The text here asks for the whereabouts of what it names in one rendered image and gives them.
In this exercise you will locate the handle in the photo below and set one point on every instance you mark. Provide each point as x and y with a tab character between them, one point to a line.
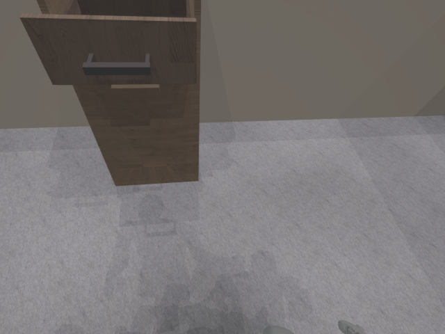
116	68
135	88

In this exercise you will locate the robot right hand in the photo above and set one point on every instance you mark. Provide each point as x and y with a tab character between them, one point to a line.
349	328

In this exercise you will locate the drawer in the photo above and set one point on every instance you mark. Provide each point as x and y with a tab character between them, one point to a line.
117	31

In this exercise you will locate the cabinet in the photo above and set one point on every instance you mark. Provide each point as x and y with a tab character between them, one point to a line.
144	138

